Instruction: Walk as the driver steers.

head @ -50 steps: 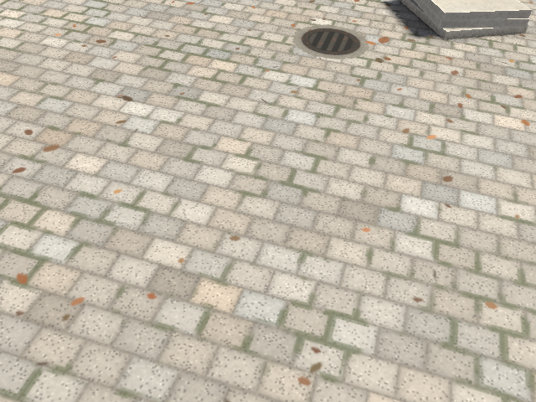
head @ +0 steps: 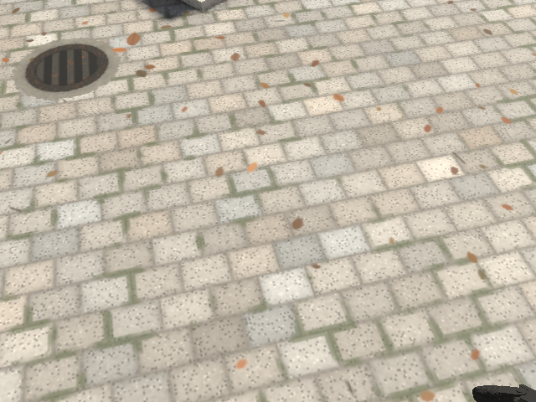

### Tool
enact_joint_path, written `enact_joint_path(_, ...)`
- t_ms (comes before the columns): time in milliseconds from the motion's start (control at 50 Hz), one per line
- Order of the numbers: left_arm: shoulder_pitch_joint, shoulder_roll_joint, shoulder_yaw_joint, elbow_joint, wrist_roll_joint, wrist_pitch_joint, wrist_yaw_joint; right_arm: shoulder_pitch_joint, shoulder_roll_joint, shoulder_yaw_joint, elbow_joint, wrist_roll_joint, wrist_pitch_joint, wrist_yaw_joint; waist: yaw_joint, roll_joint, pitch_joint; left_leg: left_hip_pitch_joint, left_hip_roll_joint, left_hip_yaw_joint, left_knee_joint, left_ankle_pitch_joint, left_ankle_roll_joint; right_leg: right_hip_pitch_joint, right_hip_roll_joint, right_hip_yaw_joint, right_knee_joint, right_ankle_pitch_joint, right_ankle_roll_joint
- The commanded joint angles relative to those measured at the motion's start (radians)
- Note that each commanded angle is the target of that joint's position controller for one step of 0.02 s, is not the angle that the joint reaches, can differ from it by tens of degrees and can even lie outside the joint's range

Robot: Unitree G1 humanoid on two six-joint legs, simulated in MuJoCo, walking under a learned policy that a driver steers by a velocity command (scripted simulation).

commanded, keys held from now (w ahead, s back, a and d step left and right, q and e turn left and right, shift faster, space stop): w+e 0.26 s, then w+q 0.74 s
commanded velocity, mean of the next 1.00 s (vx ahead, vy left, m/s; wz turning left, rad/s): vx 0.50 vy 0.00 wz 0.02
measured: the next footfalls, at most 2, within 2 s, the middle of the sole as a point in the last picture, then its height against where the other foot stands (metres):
right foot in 0.48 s outside the picture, level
left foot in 1.02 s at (262, 338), level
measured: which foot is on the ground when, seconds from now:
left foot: down 0.00-0.48, up 0.50-1.00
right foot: up 0.00-0.46, down 0.48-1.00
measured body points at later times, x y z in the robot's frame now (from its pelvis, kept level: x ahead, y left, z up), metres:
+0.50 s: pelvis +0.24 -0.06 +0.00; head +0.27 -0.08 +0.44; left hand +0.52 +0.11 -0.07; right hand +0.17 -0.33 -0.14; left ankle +0.10 +0.11 -0.70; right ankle +0.33 -0.19 -0.73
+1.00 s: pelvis +0.49 -0.05 -0.01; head +0.51 -0.03 +0.44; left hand +0.49 +0.24 -0.14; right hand +0.70 -0.27 -0.10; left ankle +0.60 +0.07 -0.72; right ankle +0.33 -0.20 -0.72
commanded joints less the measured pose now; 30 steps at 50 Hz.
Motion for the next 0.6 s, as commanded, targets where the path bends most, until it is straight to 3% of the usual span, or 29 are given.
enact_joint_path(20, -0.072, 0.11, 0.022, -0.13, -0.003, -0.026, 0.001, 0.107, -0.068, -0.021, -0.019, 0.007, 0.003, -0.017, -0.077, 0.064, -0.066, 0.377, 0.351, -0.434, -0.265, -0.186, 0.173, -0.447, -0.149, 0.006, 0.235, 0.133, 0.029)
enact_joint_path(60, -0.037, 0.074, 0.022, -0.142, -0.014, -0.014, 0.003, 0.1, -0.072, -0.024, 0.009, -0.003, -0.013, -0.016, -0.038, 0.101, -0.045, 0.279, 0.299, -0.302, -0.317, -0.083, 0.159, -0.37, -0.193, 0.006, 0.173, 0.179, 0.034)
enact_joint_path(120, -0.058, 0.039, 0.019, -0.168, -0.013, 0.008, 0.013, 0.114, -0.082, -0.033, 0.057, 0.017, -0.026, -0.015, -0.035, 0.112, 0.0, 0.24, 0.282, -0.179, -0.367, -0.015, 0.171, -0.415, -0.23, -0.014, 0.113, 0.183, 0.058)
enact_joint_path(180, -0.107, 0.05, 0.027, -0.192, -0.013, 0.016, 0.017, 0.127, -0.11, -0.046, 0.07, -0.003, -0.021, -0.014, -0.053, 0.084, 0.022, 0.26, 0.279, -0.092, -0.383, 0.032, 0.176, -0.485, -0.25, -0.006, 0.01, 0.309, 0.083)
enact_joint_path(240, -0.175, 0.036, 0.026, -0.21, -0.009, 0.01, 0.003, 0.143, -0.131, -0.051, 0.081, -0.008, -0.01, -0.019, -0.084, 0.06, 0.035, 0.306, 0.264, 0.003, -0.376, 0.111, 0.156, -0.484, -0.248, -0.038, -0.173, 0.448, 0.076)
enact_joint_path(300, -0.284, -0.016, 0.009, -0.248, 0.002, 0.002, -0.009, 0.227, -0.137, -0.05, 0.119, 0.007, 0.003, -0.018, -0.142, 0.037, 0.058, 0.364, 0.287, 0.02, -0.385, 0.141, 0.157, -0.451, -0.229, -0.087, -0.357, 0.477, 0.055)
enact_joint_path(360, -0.354, -0.018, 0.006, -0.278, 0.0, -0.006, -0.021, 0.269, -0.153, -0.05, 0.158, 0.033, 0.028, -0.009, -0.149, 0.051, 0.09, 0.465, 0.316, -0.011, -0.363, 0.172, 0.169, -0.448, -0.213, -0.134, -0.495, 0.398, 0.038)
enact_joint_path(380, -0.367, -0.006, 0.009, -0.285, 0.003, -0.008, -0.024, 0.274, -0.159, -0.051, 0.166, 0.039, 0.037, -0.006, -0.145, 0.06, 0.091, 0.489, 0.33, -0.02, -0.349, 0.221, 0.166, -0.43, -0.2, -0.145, -0.526, 0.362, 0.036)
enact_joint_path(420, -0.313, 0.032, 0.027, -0.277, 0.005, -0.013, -0.029, 0.256, -0.185, -0.056, 0.179, 0.045, 0.046, -0.005, -0.09, 0.1, 0.045, 0.51, 0.337, -0.02, -0.262, 0.43, 0.145, -0.295, -0.158, -0.154, -0.592, 0.303, 0.015)
enact_joint_path(440, -0.214, 0.067, 0.047, -0.252, 0.009, -0.016, -0.026, 0.238, -0.196, -0.057, 0.185, 0.049, 0.05, -0.006, -0.025, 0.119, -0.018, 0.5, 0.317, -0.004, -0.151, 0.572, 0.126, -0.149, -0.125, -0.169, -0.636, 0.314, -0.005)
enact_joint_path(460, -0.04, 0.12, 0.076, -0.197, 0.013, -0.017, -0.016, 0.222, -0.18, -0.048, 0.189, 0.051, 0.052, -0.009, 0.067, 0.107, -0.12, 0.416, 0.266, 0.036, 0.038, 0.604, 0.092, 0.103, -0.103, -0.182, -0.677, 0.38, -0.034)
enact_joint_path(480, 0.148, 0.208, 0.106, -0.158, 0.03, -0.014, 0.006, 0.216, -0.113, -0.023, 0.162, 0.027, 0.044, -0.01, 0.133, 0.011, -0.277, 0.166, 0.204, 0.058, 0.354, 0.299, 0.045, 0.447, -0.282, 0.001, -0.617, 0.444, -0.092)
enact_joint_path(500, 0.148, 0.279, 0.108, -0.158, 0.048, -0.013, 0.017, 0.321, 0.016, 0.014, 0.143, 0.018, 0.027, -0.005, 0.044, -0.233, -0.382, -0.203, 0.025, 0.015, 0.692, -0.436, -0.018, 0.683, -0.537, 0.438, -0.719, 0.377, -0.229)
enact_joint_path(520, 0.153, 0.186, 0.087, -0.165, 0.049, -0.018, 0.013, 0.281, -0.084, -0.012, 0.164, 0.048, 0.013, -0.003, 0.097, -0.139, -0.405, -0.29, 0.051, -0.137, 0.829, -0.467, -0.015, 0.625, -0.542, 0.521, -0.801, 0.293, -0.236)
enact_joint_path(540, 0.102, 0.139, 0.071, -0.146, 0.036, -0.022, 0.009, 0.214, -0.106, -0.025, 0.137, 0.069, 0.013, -0.003, 0.074, -0.125, -0.248, -0.371, 0.097, -0.12, 0.864, -0.391, -0.011, 0.514, -0.506, 0.356, -0.817, 0.291, -0.198)
enact_joint_path(560, 0.032, 0.094, 0.058, -0.138, 0.025, -0.026, 0.004, 0.178, -0.095, -0.024, 0.129, 0.058, 0.018, -0.006, 0.037, -0.084, -0.168, -0.358, 0.141, -0.104, 0.827, -0.299, -0.012, 0.38, -0.459, 0.233, -0.847, 0.304, -0.168)
enact_joint_path(580, -0.039, 0.058, 0.049, -0.135, 0.023, -0.032, 0.0, 0.171, -0.089, -0.031, 0.131, 0.044, 0.028, -0.01, -0.003, -0.086, -0.11, -0.314, 0.171, -0.105, 0.781, -0.222, -0.017, 0.259, -0.417, 0.14, -0.893, 0.294, -0.144)
enact_joint_path(600, -0.083, 0.032, 0.044, -0.13, 0.03, -0.041, -0.001, 0.207, -0.075, -0.035, 0.141, 0.044, 0.046, -0.01, -0.042, -0.109, -0.084, -0.25, 0.192, -0.116, 0.757, -0.171, -0.023, 0.173, -0.391, 0.072, -0.941, 0.296, -0.129)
